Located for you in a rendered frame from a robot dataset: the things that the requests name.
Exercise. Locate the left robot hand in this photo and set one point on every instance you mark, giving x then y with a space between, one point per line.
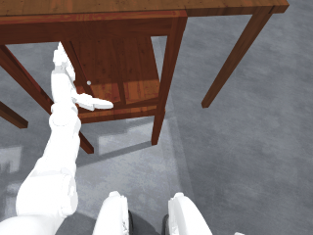
62 78

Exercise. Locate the robot thigh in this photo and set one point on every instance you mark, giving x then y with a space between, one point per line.
182 210
113 212

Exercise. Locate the robot left thigh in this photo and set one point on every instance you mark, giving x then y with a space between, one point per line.
113 212

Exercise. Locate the robot left forearm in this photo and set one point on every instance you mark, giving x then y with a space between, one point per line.
62 148

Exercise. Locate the robot right thigh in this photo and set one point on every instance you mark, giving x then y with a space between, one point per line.
182 210

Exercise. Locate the left robot upper arm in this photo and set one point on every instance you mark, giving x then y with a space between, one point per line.
44 203

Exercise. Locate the chair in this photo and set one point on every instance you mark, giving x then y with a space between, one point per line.
112 50

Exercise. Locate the table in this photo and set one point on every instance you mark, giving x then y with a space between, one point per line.
261 11

